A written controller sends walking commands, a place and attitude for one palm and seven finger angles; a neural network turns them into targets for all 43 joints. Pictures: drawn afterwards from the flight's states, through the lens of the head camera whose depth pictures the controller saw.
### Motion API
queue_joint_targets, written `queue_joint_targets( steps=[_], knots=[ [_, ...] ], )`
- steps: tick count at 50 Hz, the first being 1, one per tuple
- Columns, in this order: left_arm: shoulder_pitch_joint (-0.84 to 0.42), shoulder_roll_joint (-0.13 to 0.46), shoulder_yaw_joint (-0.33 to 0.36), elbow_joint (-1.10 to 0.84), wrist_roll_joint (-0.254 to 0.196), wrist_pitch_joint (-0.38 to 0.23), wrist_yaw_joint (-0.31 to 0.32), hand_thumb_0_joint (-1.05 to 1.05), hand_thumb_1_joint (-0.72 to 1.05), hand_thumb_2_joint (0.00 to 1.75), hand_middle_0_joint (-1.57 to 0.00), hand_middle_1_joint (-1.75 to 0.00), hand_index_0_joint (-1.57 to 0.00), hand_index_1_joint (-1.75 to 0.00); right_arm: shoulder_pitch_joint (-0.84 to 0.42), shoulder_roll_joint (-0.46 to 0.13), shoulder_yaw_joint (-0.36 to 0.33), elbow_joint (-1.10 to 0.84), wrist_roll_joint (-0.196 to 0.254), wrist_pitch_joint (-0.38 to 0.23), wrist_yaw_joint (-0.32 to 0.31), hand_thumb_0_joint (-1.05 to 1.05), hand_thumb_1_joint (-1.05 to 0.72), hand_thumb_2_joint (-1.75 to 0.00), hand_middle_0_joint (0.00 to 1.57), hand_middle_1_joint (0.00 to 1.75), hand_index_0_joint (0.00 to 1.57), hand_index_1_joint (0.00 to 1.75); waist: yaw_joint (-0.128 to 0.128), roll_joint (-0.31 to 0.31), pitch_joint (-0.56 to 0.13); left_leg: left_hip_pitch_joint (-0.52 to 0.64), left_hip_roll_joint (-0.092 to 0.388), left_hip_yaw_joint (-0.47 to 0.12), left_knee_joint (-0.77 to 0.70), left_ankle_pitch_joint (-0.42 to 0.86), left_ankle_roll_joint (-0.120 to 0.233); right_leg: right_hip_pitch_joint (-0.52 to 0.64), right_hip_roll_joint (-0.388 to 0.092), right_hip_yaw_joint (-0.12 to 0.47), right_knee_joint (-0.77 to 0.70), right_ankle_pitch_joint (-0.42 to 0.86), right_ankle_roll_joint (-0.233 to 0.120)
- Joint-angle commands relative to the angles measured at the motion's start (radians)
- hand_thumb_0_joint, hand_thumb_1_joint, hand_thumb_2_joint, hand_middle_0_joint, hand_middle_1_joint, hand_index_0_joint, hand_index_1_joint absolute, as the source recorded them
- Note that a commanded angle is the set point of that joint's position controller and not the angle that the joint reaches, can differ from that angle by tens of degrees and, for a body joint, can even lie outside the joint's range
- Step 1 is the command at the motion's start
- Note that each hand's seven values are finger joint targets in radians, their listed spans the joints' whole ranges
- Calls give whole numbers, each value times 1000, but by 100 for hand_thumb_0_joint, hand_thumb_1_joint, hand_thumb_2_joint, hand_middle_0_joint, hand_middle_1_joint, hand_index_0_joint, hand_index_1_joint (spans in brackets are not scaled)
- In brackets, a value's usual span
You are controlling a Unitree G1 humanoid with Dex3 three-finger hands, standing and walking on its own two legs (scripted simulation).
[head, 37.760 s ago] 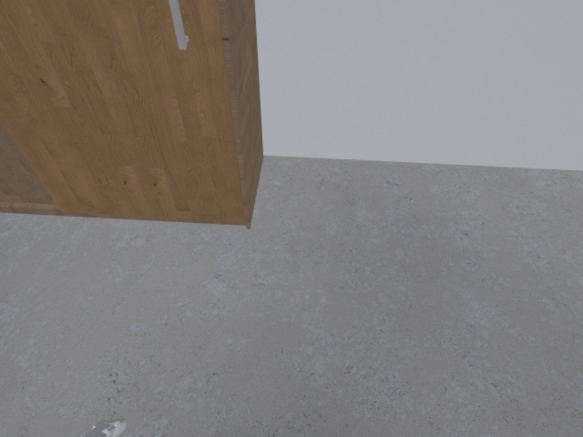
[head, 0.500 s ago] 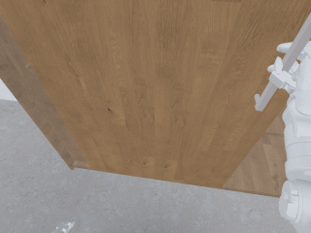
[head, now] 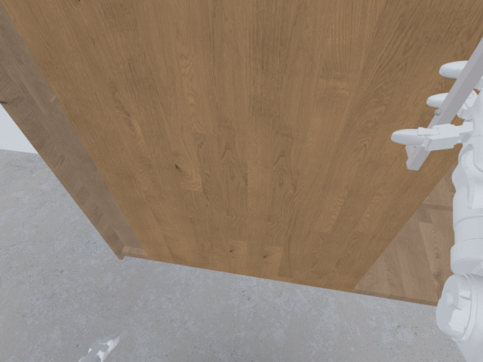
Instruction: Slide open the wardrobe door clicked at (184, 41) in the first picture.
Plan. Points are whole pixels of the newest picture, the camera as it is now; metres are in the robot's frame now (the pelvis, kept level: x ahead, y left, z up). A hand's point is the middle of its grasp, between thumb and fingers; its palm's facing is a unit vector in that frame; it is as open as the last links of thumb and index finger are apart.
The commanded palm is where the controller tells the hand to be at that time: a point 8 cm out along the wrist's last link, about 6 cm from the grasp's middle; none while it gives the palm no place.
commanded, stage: loosen the grip on the handle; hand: right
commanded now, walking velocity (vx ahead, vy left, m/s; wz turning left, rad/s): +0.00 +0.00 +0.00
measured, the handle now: (453, 89) +0.50 -0.27 +0.22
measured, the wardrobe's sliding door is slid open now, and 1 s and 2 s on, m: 0.68 0.68 0.68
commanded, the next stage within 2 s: slip the hand off the handle in 0.16 s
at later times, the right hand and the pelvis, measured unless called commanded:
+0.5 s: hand (466, 116) +0.44 -0.28 +0.21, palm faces +0.36 +0.92 -0.16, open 14.7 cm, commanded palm +0.41 -0.32 +0.21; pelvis +0.02 +0.01 +0.00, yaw +0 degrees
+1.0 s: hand out of the picture +0.42 -0.32 +0.21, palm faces +0.33 +0.93 -0.18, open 14.7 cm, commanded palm +0.37 -0.35 +0.21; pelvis +0.02 +0.00 +0.00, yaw +0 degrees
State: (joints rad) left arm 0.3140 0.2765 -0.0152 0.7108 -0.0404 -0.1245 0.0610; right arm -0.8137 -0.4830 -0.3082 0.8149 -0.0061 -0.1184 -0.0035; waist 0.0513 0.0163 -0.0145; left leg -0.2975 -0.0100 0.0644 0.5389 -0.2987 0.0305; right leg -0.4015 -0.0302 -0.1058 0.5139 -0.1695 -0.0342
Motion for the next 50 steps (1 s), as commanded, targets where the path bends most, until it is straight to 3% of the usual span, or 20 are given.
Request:
queue_joint_targets(
  steps=[1,2,5,7,8,14,17,22,25,28,32,33,36,42,44,45,46,47,48,50],
  knots=[
    [-32,146,56,-113,5,-46,23,0,90,90,-20,-30,-20,-30,-536,-301,-61,-299,4,-60,-19,0,55,-20,29,120,29,120,-2,-76,-340,-54,-1,-60,-119,112,-2,306,-2,89,-35,51,-22],
    [-27,148,58,-111,4,-45,28,0,90,90,-20,-30,-20,-30,-513,-301,-66,-308,20,-61,-17,0,55,-20,28,118,28,118,-1,-45,-339,-33,1,-58,-125,136,-4,300,-7,88,-30,74,-26],
    [-20,146,61,-104,6,-49,25,0,90,90,-20,-30,-20,-30,-462,-275,-66,-354,36,-55,-3,0,55,-20,25,115,25,115,-13,-101,-376,-37,-7,-52,-105,212,-2,352,-1,93,-17,157,-20],
    [-19,147,60,-102,2,-44,30,0,90,90,-20,-30,-20,-30,-433,-279,-71,-360,47,-41,2,0,55,-20,25,115,25,115,-14,-78,-357,-18,-4,-50,-109,245,-3,341,-3,89,-11,184,-23],
    [-21,144,58,-102,1,-43,28,0,90,90,-20,-30,-20,-30,-439,-267,-60,-378,45,-35,4,0,55,-20,25,115,25,115,-10,-101,-362,-28,-8,-50,-106,249,-5,349,1,90,-14,187,-21],
    [-17,142,58,-111,0,-28,29,0,90,90,-20,-30,-20,-30,-315,-273,-94,-375,54,-1,6,0,55,-20,25,115,25,115,-23,-34,-329,-6,-6,-46,-94,295,-10,307,6,86,-8,209,-22],
    [-29,139,56,-123,-1,-17,34,0,90,90,-20,-30,-20,-30,-282,-331,-147,-402,54,-2,6,0,55,-20,25,115,25,115,-39,-32,-332,23,-2,-51,-89,325,-11,297,6,79,-1,230,-26],
    [-35,136,53,-136,-6,0,39,0,90,90,-20,-30,-20,-30,-251,-376,-175,-401,55,15,38,0,55,-20,25,115,25,115,-38,-42,-319,35,2,-57,-86,352,-15,273,8,67,4,224,-28],
    [-33,137,48,-136,-13,6,44,0,90,90,-20,-30,-20,-30,-293,-356,-129,-358,54,29,81,0,55,-20,25,115,25,115,-13,-65,-279,-10,0,-58,-92,309,-19,261,11,70,0,177,-25],
    [-23,140,52,-138,-15,4,48,0,90,90,-20,-30,-20,-30,-325,-352,-111,-391,66,16,114,0,55,-20,25,115,25,115,-3,-109,-320,-32,-5,-59,-94,305,-14,312,11,80,14,199,-28],
    [-8,147,51,-121,-15,1,58,0,90,90,-20,-30,-20,-30,-344,-342,-98,-351,97,-9,148,0,55,-20,25,115,25,115,11,-83,-296,-62,-7,-52,-102,267,-13,314,9,94,21,177,-28],
    [-7,150,53,-120,-14,0,57,0,90,90,-20,-30,-20,-30,-347,-365,-117,-356,97,-13,153,0,55,-20,25,115,25,115,2,-107,-327,-63,-10,-54,-98,264,-12,324,11,98,20,180,-25],
    [-3,153,49,-114,-15,2,58,0,90,90,-20,-30,-20,-30,-318,-389,-140,-293,98,-11,157,0,55,-20,25,115,25,115,-3,-73,-301,-73,-8,-50,-96,235,-14,290,12,103,17,151,-24],
    [19,163,49,-125,-8,10,58,0,90,90,-20,-30,-20,-30,-318,-530,-233,-258,77,-35,163,0,55,-20,25,115,25,115,-23,-83,-331,-24,-3,-59,-79,273,-15,241,14,93,29,173,-31],
    [13,156,52,-147,-9,11,50,0,90,90,-20,-30,-20,-30,-244,-525,-243,-315,75,-52,176,0,55,-20,25,115,25,115,-44,-129,-388,-6,-11,-57,-63,296,-10,272,14,91,29,211,-26],
    [2,150,51,-159,-9,9,46,0,90,90,-20,-30,-20,-30,-218,-475,-210,-363,86,-60,184,0,55,-20,25,115,25,115,-42,-158,-394,-17,-14,-56,-61,309,-8,301,13,89,34,233,-26],
    [5,151,55,-162,-9,10,44,0,90,90,-20,-30,-20,-30,-173,-475,-224,-373,93,-61,189,0,55,-20,25,115,25,115,-46,-149,-390,-26,-19,-46,-59,300,-6,313,8,97,34,244,-24],
    [1,151,52,-173,-11,10,44,0,90,90,-20,-30,-20,-30,-131,-430,-195,-390,116,-60,203,0,55,-20,25,115,25,115,-45,-139,-377,-19,-18,-46,-66,304,-6,309,6,93,36,247,-27],
    [-3,154,55,-173,-14,10,43,0,90,90,-20,-30,-20,-30,-101,-452,-230,-411,130,-55,207,0,55,-20,25,115,25,115,-52,-133,-370,-21,-23,-44,-67,297,-7,306,3,100,30,240,-25],
    [-23,153,55,-186,-21,10,46,0,90,90,-20,-30,-20,-30,-35,-418,-229,-449,161,-26,218,0,55,-20,25,115,25,115,-56,-115,-336,-26,-24,-38,-76,281,-10,301,3,100,18,219,-25]
  ],
)
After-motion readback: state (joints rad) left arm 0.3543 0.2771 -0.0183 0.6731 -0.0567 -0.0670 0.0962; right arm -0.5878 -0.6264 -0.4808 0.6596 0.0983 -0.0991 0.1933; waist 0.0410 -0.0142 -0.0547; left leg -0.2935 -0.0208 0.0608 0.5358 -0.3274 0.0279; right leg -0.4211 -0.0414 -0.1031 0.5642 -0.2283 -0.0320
